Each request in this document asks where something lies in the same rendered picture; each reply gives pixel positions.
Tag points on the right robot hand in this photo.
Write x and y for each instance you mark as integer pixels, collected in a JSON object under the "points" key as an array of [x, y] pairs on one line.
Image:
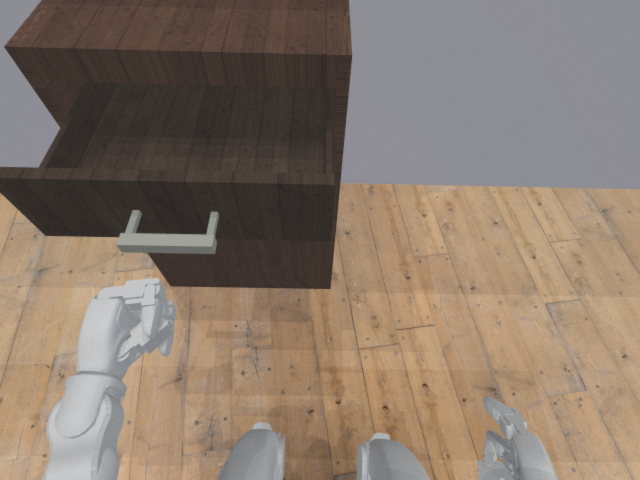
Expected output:
{"points": [[524, 458]]}

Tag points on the left robot hand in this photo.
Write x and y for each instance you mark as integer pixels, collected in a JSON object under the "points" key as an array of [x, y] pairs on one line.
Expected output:
{"points": [[102, 344]]}

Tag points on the cabinet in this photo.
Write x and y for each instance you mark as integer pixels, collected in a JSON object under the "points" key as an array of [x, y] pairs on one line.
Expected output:
{"points": [[270, 43]]}

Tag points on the drawer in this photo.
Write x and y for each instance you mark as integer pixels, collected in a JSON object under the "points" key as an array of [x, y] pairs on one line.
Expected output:
{"points": [[259, 156]]}

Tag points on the robot right thigh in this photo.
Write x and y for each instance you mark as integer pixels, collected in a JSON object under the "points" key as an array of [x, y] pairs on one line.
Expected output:
{"points": [[384, 459]]}

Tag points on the handle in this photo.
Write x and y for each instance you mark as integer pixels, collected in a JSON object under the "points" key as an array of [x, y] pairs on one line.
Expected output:
{"points": [[132, 242]]}

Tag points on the robot thigh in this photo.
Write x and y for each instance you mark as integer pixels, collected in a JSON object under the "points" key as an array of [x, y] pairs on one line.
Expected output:
{"points": [[258, 455], [384, 459]]}

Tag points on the robot left thigh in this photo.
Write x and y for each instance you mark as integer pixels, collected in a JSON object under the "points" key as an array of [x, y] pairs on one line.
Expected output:
{"points": [[258, 455]]}

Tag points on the left robot forearm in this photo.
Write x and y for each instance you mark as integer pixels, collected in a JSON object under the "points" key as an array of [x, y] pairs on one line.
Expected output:
{"points": [[83, 428]]}

